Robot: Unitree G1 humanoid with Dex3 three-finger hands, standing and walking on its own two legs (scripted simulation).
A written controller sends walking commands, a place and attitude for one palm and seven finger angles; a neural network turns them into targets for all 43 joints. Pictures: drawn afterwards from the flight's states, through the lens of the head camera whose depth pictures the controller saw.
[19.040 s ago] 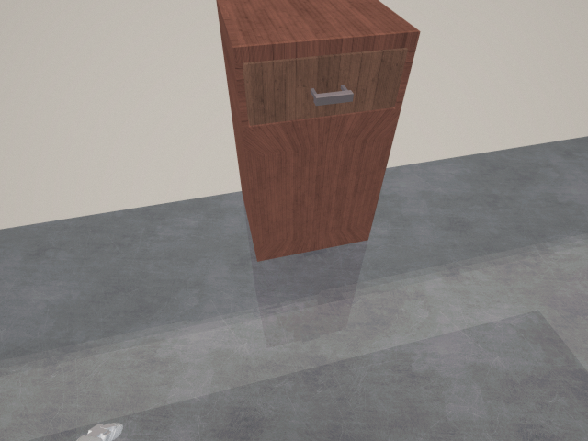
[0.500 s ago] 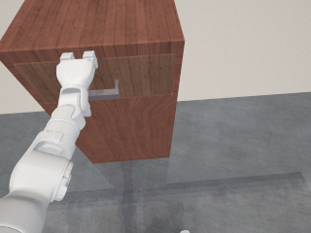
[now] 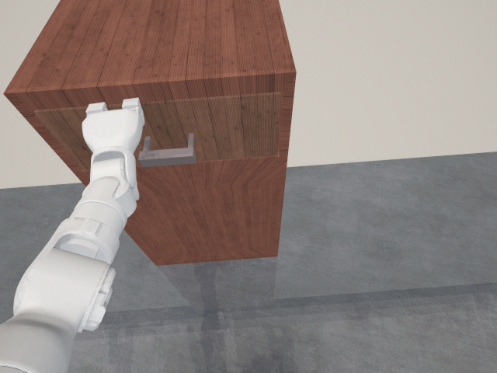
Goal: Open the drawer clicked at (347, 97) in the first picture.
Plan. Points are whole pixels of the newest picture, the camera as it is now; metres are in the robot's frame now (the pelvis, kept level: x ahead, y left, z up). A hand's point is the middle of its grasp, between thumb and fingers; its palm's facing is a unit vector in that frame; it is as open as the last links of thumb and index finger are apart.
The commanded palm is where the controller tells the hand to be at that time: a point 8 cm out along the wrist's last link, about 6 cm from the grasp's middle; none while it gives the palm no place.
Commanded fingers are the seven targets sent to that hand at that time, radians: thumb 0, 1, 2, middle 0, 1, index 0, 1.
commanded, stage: re-aim the fingers above the handle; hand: left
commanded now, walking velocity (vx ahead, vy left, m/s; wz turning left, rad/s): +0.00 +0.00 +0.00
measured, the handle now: (168, 148) +0.54 +0.17 +0.00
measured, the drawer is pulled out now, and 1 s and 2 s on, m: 0.00 0.00 0.00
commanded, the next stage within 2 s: lower the fingers behind the handle in 1.02 s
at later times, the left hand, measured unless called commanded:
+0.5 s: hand (107, 171) +0.43 +0.24 +0.07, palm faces -0.15 +0.05 -0.99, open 13.8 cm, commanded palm +0.43 +0.17 +0.11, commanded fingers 0.00 -0.50 0.30 -0.30 -1.20 -0.30 -1.20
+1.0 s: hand (142, 171) +0.46 +0.20 +0.03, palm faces -0.18 -0.03 -0.98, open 13.8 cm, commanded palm +0.44 +0.17 +0.11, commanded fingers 0.00 -0.50 0.30 -0.30 -1.20 -0.30 -1.20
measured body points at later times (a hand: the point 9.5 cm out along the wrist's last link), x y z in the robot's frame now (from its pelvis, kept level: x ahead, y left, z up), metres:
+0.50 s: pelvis +0.00 -0.01 +0.01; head +0.05 -0.04 +0.45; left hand +0.44 +0.23 +0.12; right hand +0.11 -0.25 -0.14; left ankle -0.04 +0.09 -0.72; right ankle +0.00 -0.10 -0.72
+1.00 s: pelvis +0.00 +0.00 +0.00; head +0.08 -0.02 +0.44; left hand +0.46 +0.20 +0.08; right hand +0.04 -0.25 -0.15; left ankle -0.04 +0.09 -0.72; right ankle +0.00 -0.10 -0.72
